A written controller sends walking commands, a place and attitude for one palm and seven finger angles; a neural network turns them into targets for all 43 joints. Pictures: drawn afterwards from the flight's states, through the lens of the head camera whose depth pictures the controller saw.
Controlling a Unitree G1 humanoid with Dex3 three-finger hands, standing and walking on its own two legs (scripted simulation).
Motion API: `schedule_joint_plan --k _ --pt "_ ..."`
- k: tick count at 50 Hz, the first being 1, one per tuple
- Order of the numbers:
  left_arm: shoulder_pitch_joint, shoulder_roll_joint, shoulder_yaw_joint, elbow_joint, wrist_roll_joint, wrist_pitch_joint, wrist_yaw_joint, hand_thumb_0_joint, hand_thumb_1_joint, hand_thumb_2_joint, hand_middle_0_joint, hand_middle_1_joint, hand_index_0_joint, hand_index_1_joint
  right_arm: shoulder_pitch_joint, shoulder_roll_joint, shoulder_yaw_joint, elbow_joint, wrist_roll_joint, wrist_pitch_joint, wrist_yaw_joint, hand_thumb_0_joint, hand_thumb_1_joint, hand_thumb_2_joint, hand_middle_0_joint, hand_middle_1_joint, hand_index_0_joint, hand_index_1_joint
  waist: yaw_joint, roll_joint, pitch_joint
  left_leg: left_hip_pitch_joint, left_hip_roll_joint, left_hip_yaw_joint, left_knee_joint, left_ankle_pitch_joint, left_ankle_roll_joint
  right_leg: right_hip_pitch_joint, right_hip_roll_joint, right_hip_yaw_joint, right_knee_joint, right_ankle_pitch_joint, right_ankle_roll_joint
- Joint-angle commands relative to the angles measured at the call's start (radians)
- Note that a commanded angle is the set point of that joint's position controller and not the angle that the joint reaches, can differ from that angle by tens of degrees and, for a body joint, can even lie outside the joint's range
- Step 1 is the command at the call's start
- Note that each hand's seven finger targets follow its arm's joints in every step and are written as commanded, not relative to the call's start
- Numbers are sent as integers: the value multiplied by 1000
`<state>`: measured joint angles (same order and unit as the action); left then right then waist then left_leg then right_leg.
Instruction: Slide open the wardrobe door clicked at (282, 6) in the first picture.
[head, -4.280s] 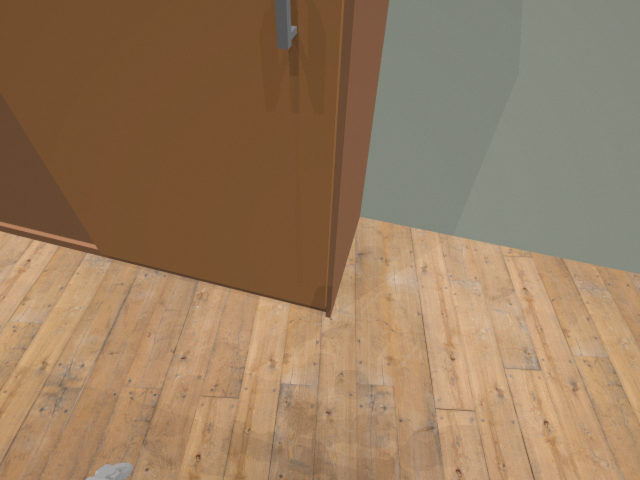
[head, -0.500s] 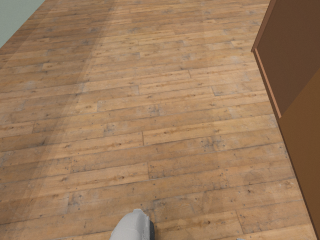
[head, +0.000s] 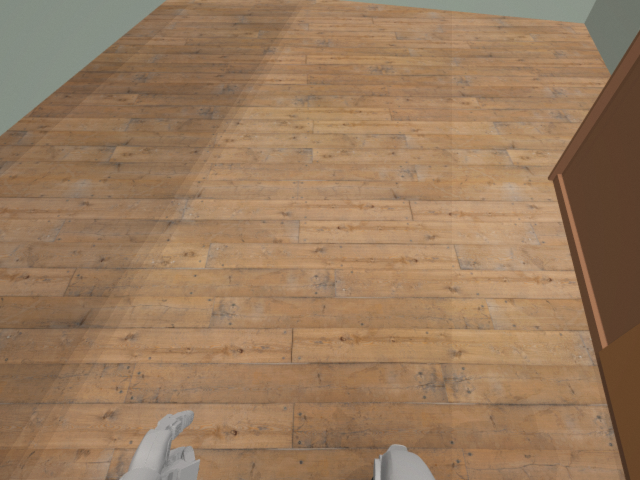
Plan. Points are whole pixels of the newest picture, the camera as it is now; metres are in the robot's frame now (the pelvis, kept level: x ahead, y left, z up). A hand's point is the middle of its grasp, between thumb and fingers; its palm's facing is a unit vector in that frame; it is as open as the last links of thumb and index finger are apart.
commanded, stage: walk to a spot facing it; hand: right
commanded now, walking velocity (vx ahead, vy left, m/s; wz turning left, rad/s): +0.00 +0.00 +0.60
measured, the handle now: out of the picture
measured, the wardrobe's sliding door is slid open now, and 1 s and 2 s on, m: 0.00 0.00 0.00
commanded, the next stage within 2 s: turn to face it in 0.24 s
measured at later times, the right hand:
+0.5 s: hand (454, 396) +0.27 -0.21 -0.16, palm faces -0.25 +0.94 -0.22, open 7.4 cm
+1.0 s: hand (500, 447) +0.20 -0.27 -0.19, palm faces +0.04 +0.97 -0.22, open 7.4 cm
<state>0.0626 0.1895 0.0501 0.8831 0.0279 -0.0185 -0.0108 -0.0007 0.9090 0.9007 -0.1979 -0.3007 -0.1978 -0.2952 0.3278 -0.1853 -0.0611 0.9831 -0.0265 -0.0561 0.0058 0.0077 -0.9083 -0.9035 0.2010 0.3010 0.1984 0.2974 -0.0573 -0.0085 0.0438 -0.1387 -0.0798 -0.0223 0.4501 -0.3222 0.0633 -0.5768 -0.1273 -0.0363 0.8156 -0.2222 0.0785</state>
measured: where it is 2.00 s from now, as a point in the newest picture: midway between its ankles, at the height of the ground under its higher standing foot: outside the picture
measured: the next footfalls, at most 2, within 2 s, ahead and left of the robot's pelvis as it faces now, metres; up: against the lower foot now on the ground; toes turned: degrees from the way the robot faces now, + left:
right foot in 0.08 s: +0.17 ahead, -0.14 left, +0.00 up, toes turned -3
left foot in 0.54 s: +0.14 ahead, +0.11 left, +0.00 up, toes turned +20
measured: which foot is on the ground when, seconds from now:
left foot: down 0.00-0.08, up 0.10-0.52, down 0.54-0.86, up 0.88-1.00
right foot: up 0.00-0.06, down 0.08-0.56, up 0.58-0.84, down 0.86-1.00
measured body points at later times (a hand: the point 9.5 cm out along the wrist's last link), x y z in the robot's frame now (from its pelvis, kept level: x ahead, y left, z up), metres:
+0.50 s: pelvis +0.11 -0.05 +0.00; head +0.15 -0.05 +0.45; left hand +0.04 +0.19 -0.14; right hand +0.28 -0.26 -0.14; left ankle +0.10 +0.10 -0.70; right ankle +0.14 -0.13 -0.74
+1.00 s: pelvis +0.11 -0.07 -0.01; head +0.14 -0.09 +0.44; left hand +0.15 +0.19 -0.14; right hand +0.20 -0.33 -0.17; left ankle +0.08 +0.08 -0.66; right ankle +0.15 -0.15 -0.74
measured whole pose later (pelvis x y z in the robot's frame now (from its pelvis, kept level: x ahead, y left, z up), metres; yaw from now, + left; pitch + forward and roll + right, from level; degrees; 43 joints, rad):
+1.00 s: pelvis +0.11 -0.07 -0.01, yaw +0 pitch +0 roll +1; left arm 0.24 0.18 0.07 0.94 0.03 0.02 0.01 0.00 0.91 0.90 -0.20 -0.30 -0.20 -0.30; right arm 0.16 -0.23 -0.10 0.96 -0.02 0.07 -0.02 0.01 -0.91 -0.90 0.20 0.30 0.20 0.30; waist 0.04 0.04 0.06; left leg -0.50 0.11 0.07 1.14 -0.43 -0.08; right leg -0.37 -0.02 -0.10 0.65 -0.29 -0.06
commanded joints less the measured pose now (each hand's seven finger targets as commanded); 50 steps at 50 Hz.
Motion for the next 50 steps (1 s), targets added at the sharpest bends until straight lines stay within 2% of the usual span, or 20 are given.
schedule_joint_plan --k 1,3,4,5,8,12,21,25,26,28,30,33,35,41,42,43,44,45,48,50 --pt "-27 77 13 -87 -12 -38 9 0 900 900 -200 -300 -200 -300 40 -187 -50 -57 5 -1 -17 0 -900 -900 200 300 200 300 13 136 -59 62 251 -256 2 679 94 145 68 -42 -206 -35 -20" --pt "193 145 27 -25 -5 -44 33 0 900 900 -200 -300 -200 -300 -7 -180 -54 -72 19 5 -18 0 -900 -900 200 300 200 300 123 73 -161 -101 167 -197 245 605 21 536 27 -18 -394 168 -45" --pt "308 267 50 0 10 -49 40 0 900 900 -200 -300 -200 -300 40 -119 -48 -81 35 9 -9 0 -900 -900 200 300 200 300 147 -196 -291 -353 28 -65 523 101 -45 825 -281 281 -365 460 -153" --pt "354 289 43 6 -4 -32 36 0 900 900 -200 -300 -200 -300 71 -111 -40 -83 24 4 -6 0 -900 -900 200 300 200 300 138 -250 -306 -419 26 -11 772 -329 -67 793 -436 366 -388 606 -246" --pt "177 164 8 -34 -5 -30 41 0 900 900 -200 -300 -200 -300 -25 -116 -48 -81 4 40 9 0 -900 -900 200 300 200 300 81 -135 -61 -451 130 -5 894 -170 -98 440 -320 194 -491 354 -200" --pt "123 121 6 -30 -7 -29 44 0 900 900 -200 -300 -200 -300 35 -67 -53 -69 3 91 22 0 -900 -900 200 300 200 300 26 -161 -43 -381 149 42 846 -25 -117 314 -220 -46 -518 285 -160" --pt "247 128 24 66 5 -19 38 0 900 900 -200 -300 -200 -300 -118 -18 -21 -92 -1 92 1 0 -900 -900 200 300 200 300 83 -147 -41 -297 158 95 405 -24 -122 383 -225 -75 -495 396 -226" --pt "293 123 18 133 0 -13 34 0 900 900 -200 -300 -200 -300 -95 -21 9 -41 2 50 -20 0 -900 -900 200 300 200 300 59 -124 -122 -80 127 138 -10 141 -106 445 -155 -45 -376 452 -168" --pt "311 93 14 145 -9 -14 28 0 900 900 -200 -300 -200 -300 -74 -59 8 -21 2 39 -27 0 -900 -900 200 300 200 300 50 -79 -136 23 163 106 -91 252 -99 398 -123 -42 -336 391 -124" --pt "321 8 -7 129 -20 -5 18 0 900 900 -200 -300 -200 -300 -24 -160 1 17 4 23 -44 0 -900 -900 200 300 200 300 49 101 -181 223 450 -48 -14 759 -6 174 -15 -126 -226 -76 -37" --pt "253 33 3 102 -17 36 24 0 900 900 -200 -300 -200 -300 -33 -201 -21 10 5 28 -46 0 -900 -900 200 300 200 300 6 294 -144 114 516 -73 -68 772 100 129 29 -72 4 -391 -28" --pt "279 31 17 120 -17 53 18 0 900 900 -200 -300 -200 -300 -154 -175 -21 -31 -1 45 -53 0 -900 -900 200 300 200 300 55 177 -44 18 470 49 -64 629 81 88 44 -35 197 -316 -23" --pt "292 28 24 108 -14 61 11 0 900 900 -200 -300 -200 -300 -187 -168 -27 -51 -3 49 -54 0 -900 -900 200 300 200 300 70 196 -20 -57 465 99 -81 482 56 106 36 -47 188 -288 -14" --pt "325 42 40 64 -7 50 -1 0 900 900 -200 -300 -200 -300 -201 -160 -50 -83 3 68 -47 0 -900 -900 200 300 200 300 102 150 -46 -145 424 186 82 220 -29 290 64 -116 -194 -56 -22" --pt "366 89 50 68 -4 44 -3 0 900 900 -200 -300 -200 -300 -195 -137 -47 -101 11 79 -43 0 -900 -900 200 300 200 300 123 5 -60 -224 374 210 218 88 -69 367 26 -40 -314 40 -43" --pt "399 194 75 53 5 34 1 0 900 900 -200 -300 -200 -300 -184 -70 -41 -137 19 88 -35 0 -900 -900 200 300 200 300 138 -311 -59 -420 232 244 446 -229 -148 416 -201 319 -445 240 -149" --pt "428 246 88 55 11 30 12 0 900 900 -200 -300 -200 -300 -265 -56 -29 -179 10 90 -35 0 -900 -900 200 300 200 300 179 -311 -51 -481 181 143 669 -346 -146 389 -316 494 -533 248 -253" --pt "408 240 86 63 8 24 24 0 900 900 -200 -300 -200 -300 -284 -52 -35 -175 5 92 -36 0 -900 -900 200 300 200 300 162 -265 -74 -518 189 49 763 -269 -133 380 -281 490 -536 179 -243" --pt "211 177 58 -2 5 14 30 0 900 900 -200 -300 -200 -300 -217 -82 -46 -132 4 84 -19 0 -900 -900 200 300 200 300 88 -135 -65 -474 207 23 770 -61 -142 329 -160 308 -522 81 -207" --pt "188 180 57 -14 2 13 30 0 900 900 -200 -300 -200 -300 -185 -91 -45 -117 8 90 -18 0 -900 -900 200 300 200 300 83 -118 -80 -424 192 26 690 -50 -146 333 -128 278 -522 100 -217"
